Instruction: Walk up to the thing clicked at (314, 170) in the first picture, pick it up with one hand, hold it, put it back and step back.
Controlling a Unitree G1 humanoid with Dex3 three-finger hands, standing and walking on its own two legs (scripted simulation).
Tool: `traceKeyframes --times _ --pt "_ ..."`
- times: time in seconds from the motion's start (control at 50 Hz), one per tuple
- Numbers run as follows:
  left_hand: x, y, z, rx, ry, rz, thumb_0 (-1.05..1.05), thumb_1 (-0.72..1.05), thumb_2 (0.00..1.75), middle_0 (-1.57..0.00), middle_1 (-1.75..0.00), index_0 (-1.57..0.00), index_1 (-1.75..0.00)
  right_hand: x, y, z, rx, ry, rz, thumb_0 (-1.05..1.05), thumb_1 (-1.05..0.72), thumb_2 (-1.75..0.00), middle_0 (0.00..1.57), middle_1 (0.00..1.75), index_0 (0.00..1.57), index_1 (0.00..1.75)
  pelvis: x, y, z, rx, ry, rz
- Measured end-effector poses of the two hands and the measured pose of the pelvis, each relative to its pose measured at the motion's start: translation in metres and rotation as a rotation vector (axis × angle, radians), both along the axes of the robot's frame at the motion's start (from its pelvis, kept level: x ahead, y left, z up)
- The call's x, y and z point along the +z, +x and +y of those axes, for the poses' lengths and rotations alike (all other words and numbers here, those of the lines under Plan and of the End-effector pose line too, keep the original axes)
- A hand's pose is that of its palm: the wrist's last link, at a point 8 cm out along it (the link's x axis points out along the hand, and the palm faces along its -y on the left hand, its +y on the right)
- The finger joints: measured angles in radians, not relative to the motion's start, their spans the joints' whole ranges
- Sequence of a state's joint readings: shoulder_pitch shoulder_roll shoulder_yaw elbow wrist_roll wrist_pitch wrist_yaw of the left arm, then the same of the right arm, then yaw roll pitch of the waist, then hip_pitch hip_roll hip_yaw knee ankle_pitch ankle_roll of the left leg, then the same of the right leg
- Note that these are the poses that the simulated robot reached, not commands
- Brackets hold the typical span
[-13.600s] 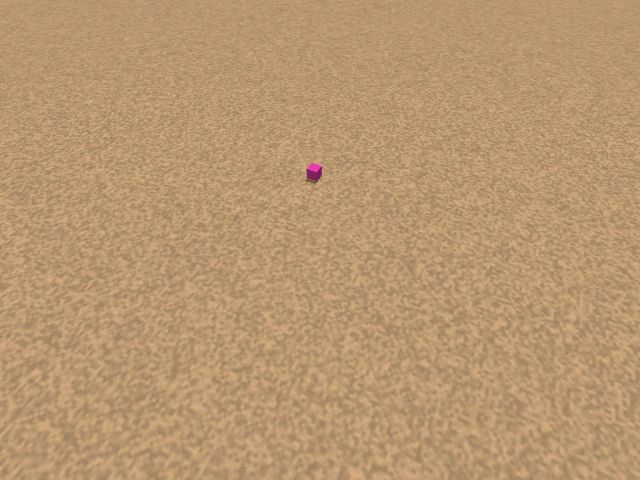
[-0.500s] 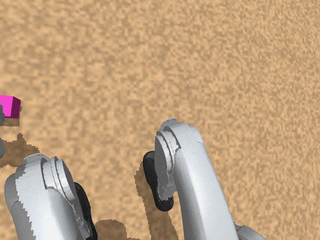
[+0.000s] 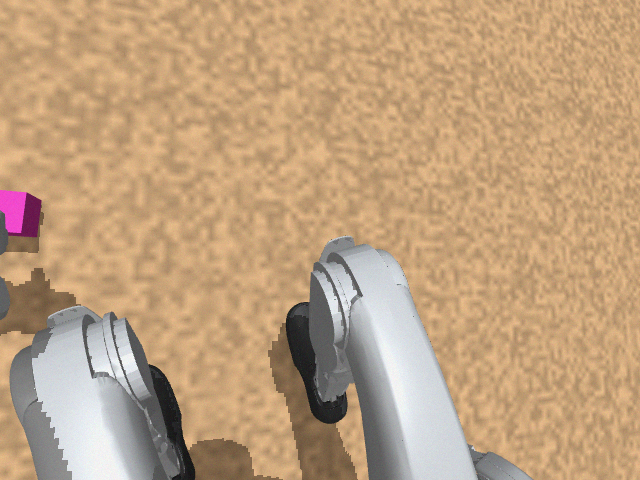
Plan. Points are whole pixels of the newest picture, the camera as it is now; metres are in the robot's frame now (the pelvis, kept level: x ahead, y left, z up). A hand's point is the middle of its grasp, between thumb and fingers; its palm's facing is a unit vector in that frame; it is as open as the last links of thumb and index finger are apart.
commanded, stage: rise first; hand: left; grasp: from above
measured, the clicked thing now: (8, 214) +0.46 +0.29 -0.30
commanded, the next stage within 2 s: approach in 1.56 s
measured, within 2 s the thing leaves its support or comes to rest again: neither
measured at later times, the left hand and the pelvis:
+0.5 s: hand out of the picture +0.42 +0.32 -0.20, palm faces +0.01 -0.46 -0.89, open 12.7 cm; pelvis +0.00 +0.00 +0.00, yaw +0 degrees
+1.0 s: hand out of the picture +0.42 +0.32 -0.20, palm faces +0.02 -0.46 -0.89, open 12.7 cm; pelvis +0.00 +0.00 +0.00, yaw +0 degrees
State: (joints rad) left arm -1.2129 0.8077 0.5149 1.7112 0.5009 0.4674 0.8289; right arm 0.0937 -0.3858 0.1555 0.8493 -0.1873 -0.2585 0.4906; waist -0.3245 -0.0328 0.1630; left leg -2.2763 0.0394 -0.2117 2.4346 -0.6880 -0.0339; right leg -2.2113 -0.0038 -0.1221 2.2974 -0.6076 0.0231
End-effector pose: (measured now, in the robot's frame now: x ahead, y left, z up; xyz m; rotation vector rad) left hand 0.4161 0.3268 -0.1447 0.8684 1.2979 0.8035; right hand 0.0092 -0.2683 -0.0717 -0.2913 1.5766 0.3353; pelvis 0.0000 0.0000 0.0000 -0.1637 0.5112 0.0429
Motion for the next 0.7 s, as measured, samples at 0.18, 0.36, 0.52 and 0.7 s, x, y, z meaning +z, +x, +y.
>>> traceKeyframes --times 0.18,0.36,0.52,0.7 --pt "0.0009 0.0001 -0.0003 0.002 0.003 0.005 0.00 -0.30 0.83 -0.31 -0.79 -0.28 -0.83 0.0014 -0.0023 0.0009 -0.005 0.002 -0.001 0.00 -0.93 -0.91 0.19 0.30 0.19 0.30 0.0000 0.0006 0.0007 -0.001 -0.003 0.000" --pt "-0.0011 -0.0016 -0.0017 0.004 0.000 0.005 0.00 -0.29 0.82 -0.32 -0.77 -0.29 -0.81 0.0033 -0.0048 0.0015 -0.003 0.004 0.004 0.00 -0.93 -0.91 0.19 0.30 0.19 0.30 0.0000 0.0003 0.0007 -0.001 -0.003 -0.004" --pt "0.0009 0.0007 -0.0054 0.000 0.005 0.000 0.00 -0.29 0.82 -0.33 -0.76 -0.30 -0.80 0.0033 -0.0080 -0.0001 -0.001 0.005 0.004 0.00 -0.93 -0.91 0.19 0.30 0.19 0.30 -0.0005 -0.0003 -0.0005 0.001 0.000 -0.010" --pt "0.0024 0.0035 -0.0077 0.006 -0.003 -0.009 0.00 -0.28 0.82 -0.33 -0.76 -0.30 -0.80 0.0012 -0.0083 -0.0018 -0.004 0.008 0.002 0.00 -0.93 -0.91 0.19 0.30 0.19 0.30 -0.0011 -0.0007 -0.0003 0.002 -0.001 -0.015"
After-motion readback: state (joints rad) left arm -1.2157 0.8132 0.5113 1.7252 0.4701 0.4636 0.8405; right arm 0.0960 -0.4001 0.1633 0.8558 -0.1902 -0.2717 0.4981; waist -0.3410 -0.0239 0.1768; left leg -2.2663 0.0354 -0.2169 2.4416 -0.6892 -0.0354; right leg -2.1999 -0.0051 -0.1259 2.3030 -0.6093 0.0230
